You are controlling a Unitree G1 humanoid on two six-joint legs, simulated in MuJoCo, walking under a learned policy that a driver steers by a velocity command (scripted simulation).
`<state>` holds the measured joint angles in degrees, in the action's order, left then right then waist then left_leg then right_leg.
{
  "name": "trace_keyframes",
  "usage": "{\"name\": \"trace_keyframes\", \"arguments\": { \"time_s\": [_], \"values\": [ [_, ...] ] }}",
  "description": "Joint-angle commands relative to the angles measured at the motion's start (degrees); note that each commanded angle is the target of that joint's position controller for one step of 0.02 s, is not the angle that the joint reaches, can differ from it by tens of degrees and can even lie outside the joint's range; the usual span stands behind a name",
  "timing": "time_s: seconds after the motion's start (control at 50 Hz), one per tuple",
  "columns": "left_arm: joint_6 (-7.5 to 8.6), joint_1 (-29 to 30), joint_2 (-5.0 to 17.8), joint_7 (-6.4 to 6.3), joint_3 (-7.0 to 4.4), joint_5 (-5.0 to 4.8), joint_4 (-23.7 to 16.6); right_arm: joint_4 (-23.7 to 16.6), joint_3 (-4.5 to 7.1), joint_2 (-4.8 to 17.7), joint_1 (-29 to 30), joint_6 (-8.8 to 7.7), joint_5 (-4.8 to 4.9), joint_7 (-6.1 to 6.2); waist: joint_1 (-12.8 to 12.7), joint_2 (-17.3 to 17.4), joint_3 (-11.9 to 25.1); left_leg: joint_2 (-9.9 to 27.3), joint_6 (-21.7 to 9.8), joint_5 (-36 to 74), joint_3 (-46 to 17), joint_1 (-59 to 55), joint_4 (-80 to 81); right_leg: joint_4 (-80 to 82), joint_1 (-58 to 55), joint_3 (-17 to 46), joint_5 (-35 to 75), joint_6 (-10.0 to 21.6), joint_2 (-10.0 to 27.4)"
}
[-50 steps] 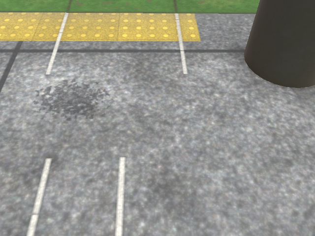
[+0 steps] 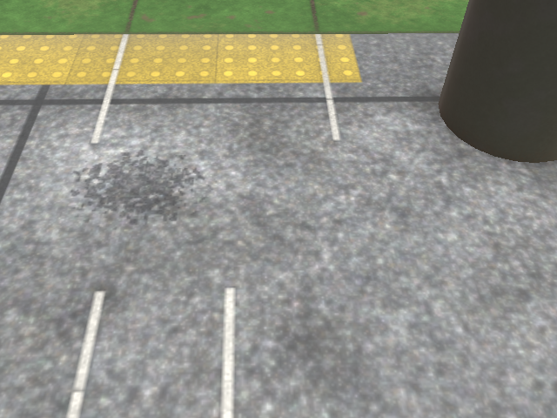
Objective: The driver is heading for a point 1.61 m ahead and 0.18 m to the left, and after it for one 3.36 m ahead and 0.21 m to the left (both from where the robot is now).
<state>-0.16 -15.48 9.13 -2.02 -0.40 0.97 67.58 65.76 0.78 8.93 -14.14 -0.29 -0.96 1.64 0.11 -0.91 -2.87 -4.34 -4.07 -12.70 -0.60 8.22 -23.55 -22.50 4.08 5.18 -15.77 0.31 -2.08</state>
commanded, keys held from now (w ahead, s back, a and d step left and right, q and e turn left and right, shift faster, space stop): no key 0.06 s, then w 0.94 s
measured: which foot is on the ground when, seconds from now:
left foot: down 0.00-0.46, up 0.48-0.92, down 0.94-1.00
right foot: down 0.00-0.12, up 0.14-0.44, down 0.46-0.94, up 0.96-1.00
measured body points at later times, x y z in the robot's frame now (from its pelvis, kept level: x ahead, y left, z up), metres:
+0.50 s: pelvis +0.08 -0.06 -0.01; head +0.09 -0.08 +0.44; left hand +0.16 +0.19 -0.15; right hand +0.01 -0.30 -0.17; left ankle +0.00 +0.06 -0.72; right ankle +0.10 -0.14 -0.74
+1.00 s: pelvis +0.34 -0.05 -0.02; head +0.38 -0.05 +0.42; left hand +0.24 +0.17 -0.17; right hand +0.51 -0.28 -0.15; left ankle +0.44 +0.00 -0.74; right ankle +0.13 -0.14 -0.68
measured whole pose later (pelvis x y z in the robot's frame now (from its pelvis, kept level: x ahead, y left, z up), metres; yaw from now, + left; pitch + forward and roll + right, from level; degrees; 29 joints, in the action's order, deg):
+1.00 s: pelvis +0.34 -0.05 -0.02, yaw -1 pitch +1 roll +0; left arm 4.8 -27.9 8.9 -0.4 -1.1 0.5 64.1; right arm 52.7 2.4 10.6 -1.3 -4.5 -1.8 -0.8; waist -2.0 -0.9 -4.4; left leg -3.0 -7.0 -8.8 6.8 25.5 -33.9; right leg -51.4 3.8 -0.7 -28.0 4.6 -2.1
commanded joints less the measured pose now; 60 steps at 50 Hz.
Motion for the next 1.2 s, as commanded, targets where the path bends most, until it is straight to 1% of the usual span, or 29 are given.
{"name": "trace_keyframes", "arguments": {
  "time_s": [0.02, 0.06, 0.12, 0.18, 0.22, 0.26, 0.38, 0.42, 0.44, 0.46, 0.48, 0.5, 0.52, 0.54, 0.58, 0.62, 0.72, 0.84, 0.88, 0.92, 0.94, 0.96, 0.98, 1.0, 1.02, 1.04, 1.08, 1.14, 1.2],
  "values": [
    [0.17, -3.51, 4.09, -0.16, -0.53, 0.00, -0.30, -0.73, 0.67, 5.01, -2.84, -0.29, 0.01, 0.17, 0.08, 0.87, -2.12, 8.43, 0.02, 7.34, -7.93, -1.77, 4.21, 3.18, 5.84, 3.35, 8.15, 2.33, 5.56],
    [0.16, -3.70, 3.95, -0.19, -0.52, 0.00, -0.22, -0.67, 0.64, 4.88, -3.08, -0.31, 0.01, 0.19, 0.10, 0.88, -2.17, 8.42, 0.00, 7.30, -7.99, -1.74, 4.27, 3.11, 5.88, 3.27, 8.07, 2.27, 5.57],
    [0.05, -3.82, 3.97, -0.11, -0.83, 0.65, -0.98, -0.70, 1.76, 7.45, -4.79, 0.28, -0.10, 0.16, 0.95, 4.02, -1.99, 8.06, -2.23, -15.18, -10.96, -1.63, 6.32, -2.74, 9.85, -0.25, -5.93, 3.25, 1.69],
    [0.59, 0.62, 3.53, 0.72, -0.99, 1.95, -4.84, 0.57, 3.13, 9.32, -13.15, 0.93, -0.54, -0.06, 4.49, 8.20, -6.55, 17.68, -9.67, -39.31, -26.33, -1.13, 13.68, -18.43, 22.79, -6.55, -14.05, 4.42, -0.11],
    [1.39, 4.83, 3.87, 1.31, -1.30, 1.93, -7.62, -0.06, 3.41, 9.33, -13.70, 0.14, -1.35, -0.26, 4.82, 6.14, -9.34, 21.94, -12.89, -36.31, -31.86, 1.09, 16.73, -29.17, 29.17, -5.11, -13.37, 4.06, 2.99],
    [2.35, 4.97, 3.61, 2.03, -1.56, 1.63, -8.49, -1.47, 3.46, 9.31, -10.87, -0.92, -1.24, -0.41, 2.60, 4.14, -7.46, 20.70, -12.09, -28.14, -28.00, 0.73, 16.18, -31.45, 30.48, -4.20, -9.24, 3.50, 4.47],
    [2.71, 5.16, 3.71, 3.09, -2.08, 0.52, -10.91, -2.98, 3.49, 9.49, -9.59, -2.12, -0.39, -0.66, 0.26, 6.97, -4.23, 15.39, -8.35, -16.55, -14.28, 11.18, 13.07, -15.36, 12.41, -8.67, -1.71, 2.61, 2.41],
    [2.94, -1.74, 3.54, 2.87, -2.46, 0.30, -8.77, -3.80, 3.68, 9.83, -8.16, -2.24, 0.05, -0.85, -3.10, 4.42, -3.65, 13.16, -7.16, -18.67, -11.39, 18.79, 7.52, -8.49, -0.42, -11.35, 1.52, 2.56, -0.10],
    [3.34, -7.00, 4.56, 2.25, -2.99, 0.41, -7.14, -4.02, 3.43, 8.78, -8.53, -2.62, -0.41, -0.77, -5.18, 2.36, -2.83, 11.04, -6.36, -19.21, -9.62, 23.03, 1.47, -6.14, -7.46, -10.11, -1.65, 2.51, -0.05],
    [4.20, -13.54, 8.05, 1.65, -3.81, 1.27, -6.03, -5.14, 2.65, 5.83, -7.46, -3.12, -0.48, -1.11, -8.09, -5.67, -0.86, 5.89, -4.29, -16.90, -2.80, 27.80, -14.52, 2.03, -12.92, 3.33, -12.38, 4.00, 9.36],
    [4.16, -20.88, 14.83, 1.47, -5.16, 1.28, -4.64, -8.12, 1.87, 2.10, -7.64, -3.81, -0.15, -1.93, -8.47, -18.89, 2.70, -0.62, -2.65, -21.61, 4.42, 38.07, -33.02, 14.73, -16.95, 32.55, -34.06, 10.81, 24.88],
    [3.27, -17.56, 11.93, 1.28, -4.57, 0.94, -4.48, -8.60, 3.02, 7.34, -4.97, -3.42, -2.14, -2.41, -5.93, -9.65, -2.45, 3.15, -3.20, -19.07, 0.96, 40.46, -42.16, 16.37, -9.48, 36.54, -40.17, 12.64, 25.78],
    [3.42, -11.21, 10.21, 1.71, -4.00, 0.74, -6.95, -9.22, 3.02, 6.90, -2.27, -3.31, -2.21, -3.10, -3.37, -3.94, -6.38, 5.97, -3.33, -12.00, -0.52, 40.84, -44.14, 15.36, -4.02, 30.85, -35.15, 11.83, 23.28],
    [3.99, -7.51, 9.06, 2.05, -3.64, 0.65, -8.21, -8.68, 2.61, 5.29, -2.57, -3.52, -1.53, -3.56, -1.51, -2.10, -6.46, 7.62, -2.52, -6.59, -1.13, 38.07, -42.64, 15.48, -0.88, 23.71, -25.09, 10.61, 20.01],
    [5.04, -6.16, 6.14, 1.89, -2.64, 0.27, -8.31, -7.46, 2.56, 4.81, -4.19, -3.19, -1.66, -3.89, 0.80, -2.65, -4.26, 8.84, -0.75, -0.30, -0.34, 32.30, -39.91, 15.40, 1.65, 13.15, -7.32, 8.62, 15.09],
    [5.60, -9.78, 5.27, 1.75, -2.21, 0.32, -6.71, -7.68, 2.66, 5.19, -3.18, -2.47, -1.59, -3.89, 0.97, -3.55, -3.01, 8.25, 0.32, 2.29, 1.31, 32.64, -39.33, 13.98, -0.27, 7.88, 6.83, 8.92, 13.44],
    [6.00, -15.68, 4.69, 1.22, -1.27, -0.16, -4.92, -12.27, 2.15, 4.20, 9.43, -1.80, -1.04, -3.55, -1.05, -3.51, -3.69, 7.22, 2.24, 6.47, 4.33, 34.89, -29.53, 13.00, -2.44, 1.10, 27.25, 9.69, 11.94],
    [6.00, -18.22, 6.11, 0.64, -1.23, 0.06, -4.12, -16.51, 1.07, 4.13, 20.05, -2.21, -0.17, -3.25, -2.86, -4.38, -5.25, 4.75, 0.00, 9.53, 7.00, 27.83, -13.41, 12.78, -5.91, -1.10, 34.60, 10.09, 13.25],
    [6.12, -17.00, 6.95, 0.50, -1.38, 0.16, -3.97, -16.58, 1.45, 5.30, 17.49, -2.50, -0.10, -2.90, -0.51, -3.98, -3.70, 3.15, -2.08, 5.83, 7.55, 22.03, -10.62, 8.42, -8.11, -2.39, 46.20, 9.51, 14.26],
    [6.13, -15.79, 8.37, 0.65, -1.85, 0.63, -4.05, -12.50, 2.66, 7.26, 4.47, -3.51, 0.09, -2.29, 4.54, -4.06, 3.03, -0.03, -4.43, 4.94, 7.79, 7.51, -7.33, -5.63, -8.99, -3.76, 57.76, 8.01, 13.35],
    [6.07, -14.54, 8.68, 0.89, -1.95, 0.21, -4.44, -9.60, 3.54, 8.79, -4.65, -4.07, -0.30, -1.78, 8.60, -3.44, 7.61, 1.46, -5.74, 6.75, 6.32, -4.54, -4.23, -17.11, -3.88, -5.34, 52.32, 7.25, 11.52],
    [6.03, -15.82, 6.02, 1.32, -1.35, -0.17, -6.15, -8.31, 4.83, 13.67, -13.33, -4.40, -1.86, -1.32, 10.16, 2.47, 15.00, 15.16, -8.45, -1.20, -9.27, -18.30, -4.01, -34.71, 7.42, -7.17, 29.42, 6.76, 8.32],
    [5.71, -22.87, 1.02, 2.13, -0.93, -2.04, -5.95, -8.68, 5.52, 16.64, -13.23, -3.90, -2.03, -1.89, 5.81, 13.47, 20.81, 29.30, -17.58, -3.43, -39.22, -29.19, 4.00, -55.34, 26.23, -6.52, -15.77, 4.89, -2.94],
    [5.34, -16.25, 6.66, 1.97, -2.35, -0.48, -6.66, -9.04, 5.20, 14.08, -8.15, -3.39, 0.06, -2.29, 5.06, 3.63, 14.43, 25.56, -15.02, -12.48, -37.91, -22.69, 8.03, -56.91, 31.46, -0.83, -10.32, 6.30, 0.80],
    [5.56, -10.23, 6.49, 2.19, -2.54, -0.11, -9.01, -10.06, 4.23, 10.85, -2.09, -3.65, 0.41, -2.38, 3.12, 3.19, 5.22, 23.96, -12.93, -10.53, -28.73, -13.04, 10.06, -53.91, 32.87, -1.72, -4.19, 6.38, 3.33],
    [5.71, -7.72, 5.26, 2.27, -2.49, 0.16, -9.54, -10.08, 3.50, 7.89, 0.26, -4.32, 0.07, -2.61, 1.49, 0.65, 1.22, 21.51, -11.41, -2.45, -22.96, -5.89, 11.83, -50.72, 30.61, -1.96, -0.93, 6.22, 5.13],
    [4.34, -9.41, 3.37, 2.64, -2.47, 1.44, -9.11, -8.89, 2.29, 4.43, -0.68, -5.33, 0.09, -2.01, -1.56, 2.14, 0.29, 17.70, -8.95, 7.63, -14.59, 1.30, 13.34, -46.48, 24.91, -2.31, 0.18, 4.99, 6.79],
    [2.98, -7.18, 2.95, 3.16, -2.73, 1.34, -10.30, -7.25, 2.24, 6.08, -5.22, -6.45, 0.32, -1.50, -2.64, 3.11, 0.16, 15.55, -8.41, 15.74, -9.09, 1.63, 14.37, -42.12, 26.13, -4.12, 2.04, 3.38, 7.10],
    [2.42, 1.26, 4.00, 3.54, -2.91, 1.20, -13.29, -6.53, 2.15, 7.12, -9.22, -6.27, 0.41, -1.31, -1.26, 3.81, -2.05, 14.11, -7.27, 19.52, -5.84, -0.06, 15.77, -35.73, 32.14, -6.25, 8.14, 2.02, 7.93]
  ]
}}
